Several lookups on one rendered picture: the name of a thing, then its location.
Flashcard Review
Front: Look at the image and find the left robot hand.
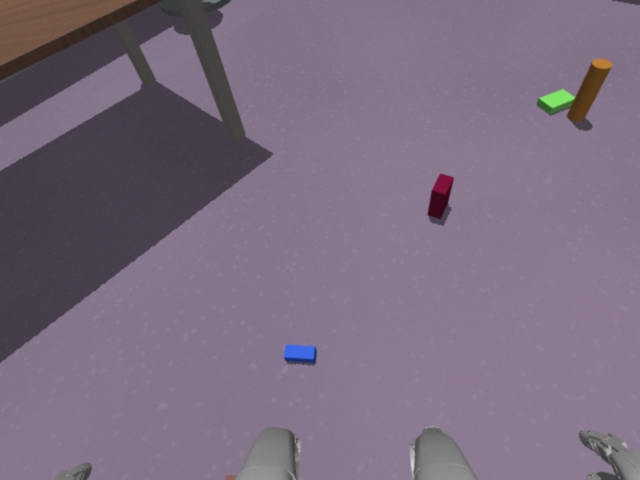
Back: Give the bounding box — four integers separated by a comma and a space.
55, 463, 92, 480

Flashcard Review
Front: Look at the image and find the table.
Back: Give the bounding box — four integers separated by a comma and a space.
0, 0, 246, 142

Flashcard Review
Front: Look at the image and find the right robot hand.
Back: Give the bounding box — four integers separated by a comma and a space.
579, 430, 640, 480

